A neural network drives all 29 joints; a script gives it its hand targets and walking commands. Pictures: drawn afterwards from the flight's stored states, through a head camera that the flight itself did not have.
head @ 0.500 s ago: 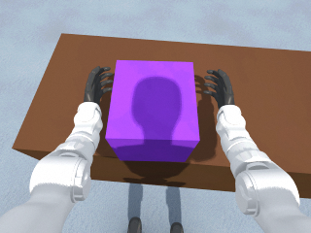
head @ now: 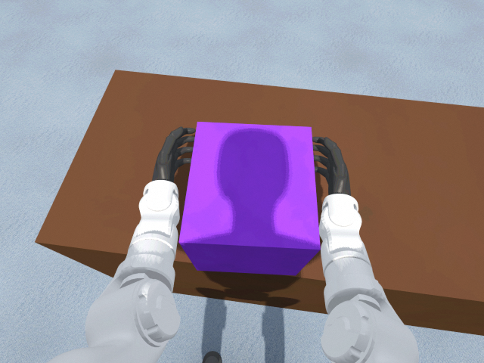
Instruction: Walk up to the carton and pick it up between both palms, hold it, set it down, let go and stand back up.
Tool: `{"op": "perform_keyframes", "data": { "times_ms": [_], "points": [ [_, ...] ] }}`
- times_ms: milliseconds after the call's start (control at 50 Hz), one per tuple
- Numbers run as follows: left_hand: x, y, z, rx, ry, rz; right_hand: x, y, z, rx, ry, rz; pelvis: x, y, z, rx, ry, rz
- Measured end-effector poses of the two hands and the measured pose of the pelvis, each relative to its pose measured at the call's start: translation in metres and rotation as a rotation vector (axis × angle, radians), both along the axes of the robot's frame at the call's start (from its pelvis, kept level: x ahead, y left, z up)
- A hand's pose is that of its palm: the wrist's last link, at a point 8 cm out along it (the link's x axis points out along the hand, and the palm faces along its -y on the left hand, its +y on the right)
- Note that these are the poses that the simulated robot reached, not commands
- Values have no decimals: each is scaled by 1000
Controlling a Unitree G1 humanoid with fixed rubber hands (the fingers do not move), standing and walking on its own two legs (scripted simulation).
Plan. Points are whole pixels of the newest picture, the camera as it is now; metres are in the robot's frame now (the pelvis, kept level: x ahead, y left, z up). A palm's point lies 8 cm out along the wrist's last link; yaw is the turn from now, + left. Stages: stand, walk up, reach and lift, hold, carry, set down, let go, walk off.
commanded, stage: reach and lift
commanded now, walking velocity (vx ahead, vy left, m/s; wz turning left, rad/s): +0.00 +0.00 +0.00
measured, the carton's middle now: (249, 204) +0.40 +0.01 -0.05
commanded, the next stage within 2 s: none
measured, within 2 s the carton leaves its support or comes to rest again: leaves its support in 1.88 s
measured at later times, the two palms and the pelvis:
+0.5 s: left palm (164, 177) +0.42 +0.16 +0.01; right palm (335, 185) +0.41 -0.13 +0.01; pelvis +0.00 +0.00 +0.00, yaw +1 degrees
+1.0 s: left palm (164, 177) +0.42 +0.16 +0.01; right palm (335, 186) +0.41 -0.13 +0.01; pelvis +0.00 +0.00 +0.00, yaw +1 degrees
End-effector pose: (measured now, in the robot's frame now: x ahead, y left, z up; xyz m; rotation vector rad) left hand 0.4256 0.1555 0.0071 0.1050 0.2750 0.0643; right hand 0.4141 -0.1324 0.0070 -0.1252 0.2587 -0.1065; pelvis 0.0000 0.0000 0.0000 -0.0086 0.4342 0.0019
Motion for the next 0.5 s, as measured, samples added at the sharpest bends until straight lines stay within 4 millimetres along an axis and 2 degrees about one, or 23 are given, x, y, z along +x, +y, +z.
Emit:
{"op": "perform_keyframes", "data": {
  "times_ms": [500],
  "points": [
    [-8, 3, 1, 11, -4, 15, -2, 2, 2, -15, -9, 32, 3, -2, 2, 1, -29, 24]
  ]
}}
